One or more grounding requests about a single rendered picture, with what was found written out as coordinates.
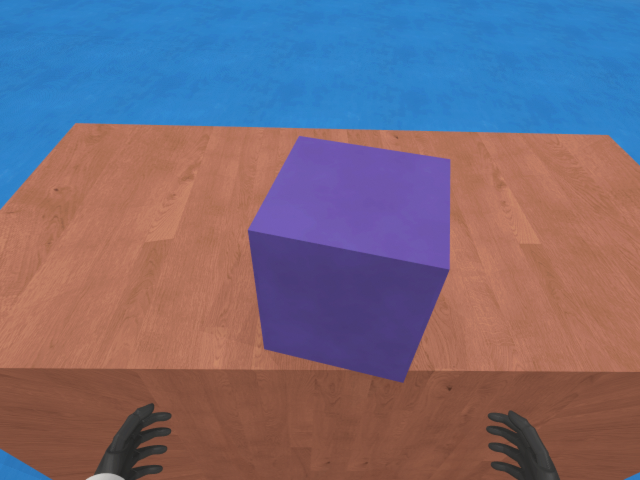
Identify pedestal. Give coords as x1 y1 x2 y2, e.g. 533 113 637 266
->
0 123 640 480

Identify left robot hand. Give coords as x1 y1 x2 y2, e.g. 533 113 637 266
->
93 403 172 480

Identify carton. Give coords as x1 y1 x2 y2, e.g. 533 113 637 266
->
248 136 450 383

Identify right robot hand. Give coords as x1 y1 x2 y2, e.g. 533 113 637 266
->
486 410 560 480

